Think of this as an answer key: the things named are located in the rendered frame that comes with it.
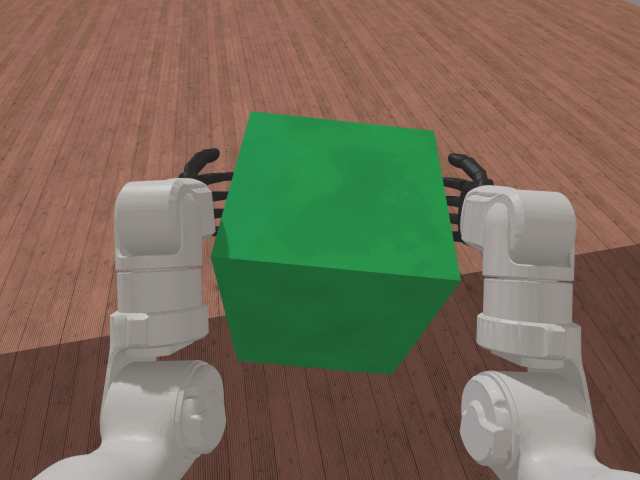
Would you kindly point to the robot right hand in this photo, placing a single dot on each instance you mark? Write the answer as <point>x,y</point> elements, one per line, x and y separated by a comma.
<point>476,173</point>

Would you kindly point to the robot left hand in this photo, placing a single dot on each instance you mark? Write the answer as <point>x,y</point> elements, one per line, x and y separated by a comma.
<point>196,164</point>

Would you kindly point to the robot right forearm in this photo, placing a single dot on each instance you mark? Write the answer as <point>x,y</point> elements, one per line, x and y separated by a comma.
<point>528,242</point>

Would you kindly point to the left robot upper arm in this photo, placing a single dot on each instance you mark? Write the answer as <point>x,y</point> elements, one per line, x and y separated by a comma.
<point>158,417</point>

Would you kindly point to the right robot upper arm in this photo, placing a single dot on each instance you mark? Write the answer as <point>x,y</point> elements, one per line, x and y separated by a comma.
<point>531,426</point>

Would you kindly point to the robot left forearm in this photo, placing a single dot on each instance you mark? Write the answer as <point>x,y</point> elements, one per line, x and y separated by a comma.
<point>159,227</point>

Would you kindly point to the carton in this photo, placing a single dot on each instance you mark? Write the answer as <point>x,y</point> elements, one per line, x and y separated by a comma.
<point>335,248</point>

